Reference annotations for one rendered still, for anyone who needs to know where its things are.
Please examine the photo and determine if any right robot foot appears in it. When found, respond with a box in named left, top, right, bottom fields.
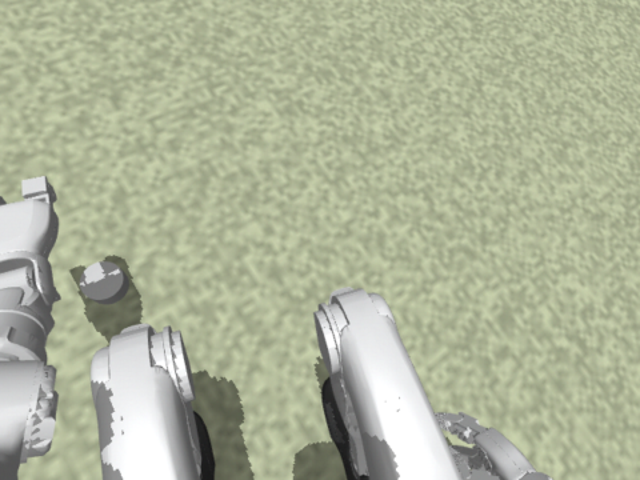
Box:
left=322, top=377, right=370, bottom=480

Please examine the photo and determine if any left robot foot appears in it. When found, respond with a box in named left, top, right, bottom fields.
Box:
left=193, top=411, right=215, bottom=480

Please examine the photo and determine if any left robot hand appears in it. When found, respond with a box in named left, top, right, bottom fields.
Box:
left=0, top=176, right=61, bottom=302

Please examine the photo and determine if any right robot hand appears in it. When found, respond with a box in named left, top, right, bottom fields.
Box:
left=435, top=412, right=537, bottom=480

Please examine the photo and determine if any left robot arm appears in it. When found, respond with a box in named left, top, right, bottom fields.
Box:
left=0, top=252, right=59, bottom=480

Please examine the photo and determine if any tin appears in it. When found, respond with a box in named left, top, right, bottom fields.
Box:
left=80, top=261, right=129, bottom=305

